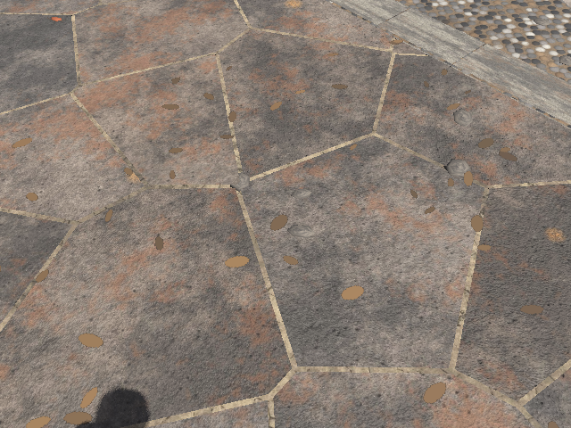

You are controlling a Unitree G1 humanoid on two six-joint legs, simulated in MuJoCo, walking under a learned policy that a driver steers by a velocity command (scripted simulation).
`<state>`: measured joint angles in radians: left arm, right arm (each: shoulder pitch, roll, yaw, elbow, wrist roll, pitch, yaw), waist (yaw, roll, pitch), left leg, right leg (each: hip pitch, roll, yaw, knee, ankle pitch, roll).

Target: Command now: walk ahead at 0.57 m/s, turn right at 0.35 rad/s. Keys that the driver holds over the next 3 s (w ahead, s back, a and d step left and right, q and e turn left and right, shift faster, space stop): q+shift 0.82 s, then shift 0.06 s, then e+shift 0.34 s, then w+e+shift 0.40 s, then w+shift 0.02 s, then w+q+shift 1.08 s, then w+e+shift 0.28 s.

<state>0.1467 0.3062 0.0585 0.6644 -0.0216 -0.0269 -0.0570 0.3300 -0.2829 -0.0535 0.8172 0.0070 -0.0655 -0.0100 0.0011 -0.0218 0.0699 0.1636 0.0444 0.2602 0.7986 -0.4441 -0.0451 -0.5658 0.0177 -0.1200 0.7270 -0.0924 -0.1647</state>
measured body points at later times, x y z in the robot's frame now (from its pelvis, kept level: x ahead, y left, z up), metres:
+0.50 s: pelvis +0.22 +0.04 +0.04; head +0.25 +0.06 +0.48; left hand +0.34 +0.34 -0.07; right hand +0.39 -0.19 -0.07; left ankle +0.28 +0.17 -0.68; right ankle +0.17 -0.03 -0.69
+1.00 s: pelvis +0.32 +0.05 +0.04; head +0.34 +0.06 +0.49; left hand +0.26 +0.36 -0.06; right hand +0.65 -0.04 -0.03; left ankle +0.28 +0.16 -0.69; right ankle +0.42 -0.03 -0.69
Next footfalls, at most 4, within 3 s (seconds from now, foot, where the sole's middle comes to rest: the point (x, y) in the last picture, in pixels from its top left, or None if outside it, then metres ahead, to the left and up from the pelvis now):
0.52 left None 0.32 0.17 -0.73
0.96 right None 0.45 -0.01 -0.73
1.28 left None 0.27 0.14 -0.73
1.76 right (328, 319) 0.75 -0.05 -0.73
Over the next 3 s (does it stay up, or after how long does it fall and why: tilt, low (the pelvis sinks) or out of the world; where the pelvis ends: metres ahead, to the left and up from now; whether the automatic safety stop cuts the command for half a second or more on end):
stays up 1.53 0.39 0.04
